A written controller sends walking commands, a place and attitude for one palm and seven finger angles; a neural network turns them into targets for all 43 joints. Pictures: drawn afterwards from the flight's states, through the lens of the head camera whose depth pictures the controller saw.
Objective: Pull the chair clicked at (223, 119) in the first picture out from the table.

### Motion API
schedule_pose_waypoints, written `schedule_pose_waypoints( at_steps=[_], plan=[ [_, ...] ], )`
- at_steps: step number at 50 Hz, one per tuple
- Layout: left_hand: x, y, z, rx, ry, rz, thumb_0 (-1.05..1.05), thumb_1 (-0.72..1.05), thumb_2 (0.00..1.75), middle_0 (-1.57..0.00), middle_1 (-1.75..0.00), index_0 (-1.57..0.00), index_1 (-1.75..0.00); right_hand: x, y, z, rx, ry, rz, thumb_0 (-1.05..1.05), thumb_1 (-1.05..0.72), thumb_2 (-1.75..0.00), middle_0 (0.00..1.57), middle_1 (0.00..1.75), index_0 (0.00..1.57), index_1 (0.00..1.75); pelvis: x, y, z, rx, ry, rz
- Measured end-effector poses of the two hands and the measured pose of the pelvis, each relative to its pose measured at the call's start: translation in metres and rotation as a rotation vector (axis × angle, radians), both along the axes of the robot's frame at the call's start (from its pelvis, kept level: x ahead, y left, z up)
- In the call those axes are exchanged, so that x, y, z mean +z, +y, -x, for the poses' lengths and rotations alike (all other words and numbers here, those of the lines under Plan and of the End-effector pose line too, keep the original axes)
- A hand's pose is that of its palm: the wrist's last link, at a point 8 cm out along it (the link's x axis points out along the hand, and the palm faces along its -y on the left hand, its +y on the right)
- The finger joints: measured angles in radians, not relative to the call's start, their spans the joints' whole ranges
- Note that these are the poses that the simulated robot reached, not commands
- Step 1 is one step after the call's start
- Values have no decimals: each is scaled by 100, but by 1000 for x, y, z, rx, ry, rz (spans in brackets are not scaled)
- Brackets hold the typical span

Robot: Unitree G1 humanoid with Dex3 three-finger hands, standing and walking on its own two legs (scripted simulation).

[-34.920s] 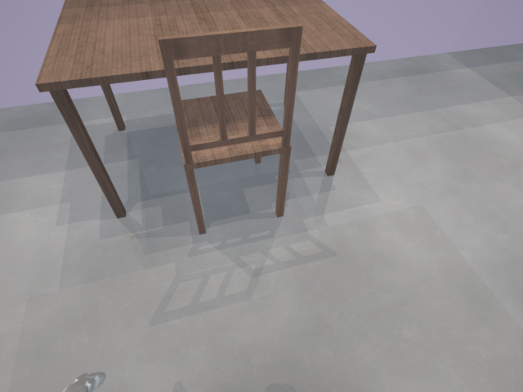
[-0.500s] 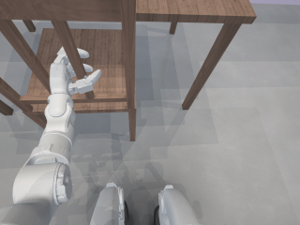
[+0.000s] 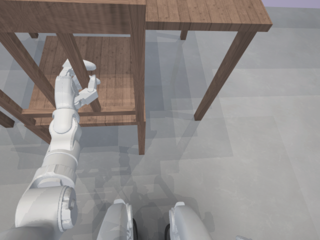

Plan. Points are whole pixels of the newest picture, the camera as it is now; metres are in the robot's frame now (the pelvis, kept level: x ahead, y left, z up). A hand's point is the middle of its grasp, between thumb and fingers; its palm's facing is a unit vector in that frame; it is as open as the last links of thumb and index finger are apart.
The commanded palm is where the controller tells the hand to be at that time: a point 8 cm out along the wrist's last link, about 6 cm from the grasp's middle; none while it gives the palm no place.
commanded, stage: hook a spindle and tug to test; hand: left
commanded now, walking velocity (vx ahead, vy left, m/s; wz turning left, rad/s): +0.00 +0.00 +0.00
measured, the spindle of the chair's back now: (40, 81) +0.50 +0.27 +0.03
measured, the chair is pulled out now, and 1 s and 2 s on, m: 0.00 0.10 0.24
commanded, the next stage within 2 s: step backward, pulling the chair out in 0.24 s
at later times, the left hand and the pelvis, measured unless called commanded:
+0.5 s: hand (90, 97) +0.44 +0.15 +0.04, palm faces +0.08 -0.99 -0.12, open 5.5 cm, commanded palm +0.43 +0.19 +0.04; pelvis +0.02 +0.01 +0.06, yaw +1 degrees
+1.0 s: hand (99, 119) +0.38 +0.12 +0.05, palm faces -0.01 -0.99 -0.14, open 5.3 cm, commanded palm +0.37 +0.17 +0.05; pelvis -0.01 +0.00 +0.11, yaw -3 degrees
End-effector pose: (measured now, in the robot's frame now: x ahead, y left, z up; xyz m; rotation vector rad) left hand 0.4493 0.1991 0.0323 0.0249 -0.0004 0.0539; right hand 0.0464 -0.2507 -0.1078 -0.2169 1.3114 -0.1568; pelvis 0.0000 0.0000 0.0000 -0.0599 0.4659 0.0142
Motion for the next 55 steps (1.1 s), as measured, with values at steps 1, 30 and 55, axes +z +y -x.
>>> schedule_pose_waypoints(
  at_steps=[1, 30, 55],
  plan=[
    [0, 0, 0, -2, 1, 0, 1, 73, 78, -44, -144, -41, -145, 0, 0, -2, 0, -3, -1, 1, -90, -90, 20, 30, 20, 30, 0, 0, -1, 0, 0, 0],
    [29, -5, 35, 68, 388, -23, 6, 73, 79, -30, -110, -44, -145, 79, 13, -41, -87, -62, 35, 1, -90, -90, 20, 30, 20, 30, 84, 9, -25, -10, -191, -27],
    [36, -38, 105, -33, 473, -116, 4, 70, 76, -33, -110, -49, -145, 86, -3, 36, -161, -75, 45, 1, -90, -90, 20, 30, 20, 30, 106, -4, 31, -49, -336, -34]
  ],
)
